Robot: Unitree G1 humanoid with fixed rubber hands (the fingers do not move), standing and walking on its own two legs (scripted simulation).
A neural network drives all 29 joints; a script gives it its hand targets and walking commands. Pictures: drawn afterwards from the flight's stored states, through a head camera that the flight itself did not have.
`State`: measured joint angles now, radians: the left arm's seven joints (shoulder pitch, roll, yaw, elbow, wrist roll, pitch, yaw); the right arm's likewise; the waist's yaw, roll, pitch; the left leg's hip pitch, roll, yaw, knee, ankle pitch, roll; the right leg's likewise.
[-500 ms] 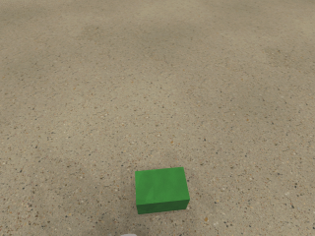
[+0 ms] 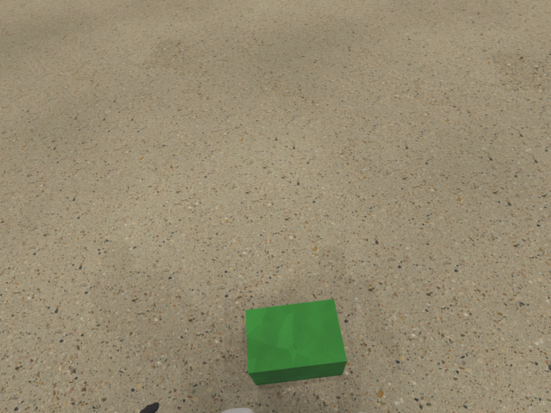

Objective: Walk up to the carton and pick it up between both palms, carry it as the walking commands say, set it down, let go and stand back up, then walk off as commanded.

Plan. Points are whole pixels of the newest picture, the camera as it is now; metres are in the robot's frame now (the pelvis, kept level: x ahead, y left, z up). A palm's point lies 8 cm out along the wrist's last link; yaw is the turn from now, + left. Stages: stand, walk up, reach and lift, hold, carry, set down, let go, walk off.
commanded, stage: walk up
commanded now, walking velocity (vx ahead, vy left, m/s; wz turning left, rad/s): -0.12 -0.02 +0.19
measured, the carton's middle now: (294, 342) +0.40 +0.02 -0.68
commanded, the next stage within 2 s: none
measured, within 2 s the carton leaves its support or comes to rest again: neither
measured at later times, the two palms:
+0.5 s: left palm out of the picture -0.03 +0.25 -0.14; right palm out of the picture +0.03 -0.21 -0.12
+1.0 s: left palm out of the picture -0.04 +0.23 -0.12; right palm out of the picture -0.01 -0.26 -0.13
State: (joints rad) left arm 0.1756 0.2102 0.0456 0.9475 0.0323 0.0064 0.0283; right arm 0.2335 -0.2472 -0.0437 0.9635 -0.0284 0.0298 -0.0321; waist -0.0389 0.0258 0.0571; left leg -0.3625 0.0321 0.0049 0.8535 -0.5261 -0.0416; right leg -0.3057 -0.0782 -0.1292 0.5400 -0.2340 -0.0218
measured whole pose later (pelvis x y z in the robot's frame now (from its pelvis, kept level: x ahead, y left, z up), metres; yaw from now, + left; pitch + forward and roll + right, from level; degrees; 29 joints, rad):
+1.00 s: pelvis -0.07 -0.02 +0.01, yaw +5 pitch +1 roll +1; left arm 0.23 0.18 0.05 0.96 0.03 0.01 0.02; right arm 0.24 -0.22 -0.03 1.00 -0.01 0.06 -0.01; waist 0.00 0.01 -0.02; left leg -0.25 0.00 0.02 0.68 -0.43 0.00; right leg -0.30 -0.05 -0.14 0.41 -0.13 -0.04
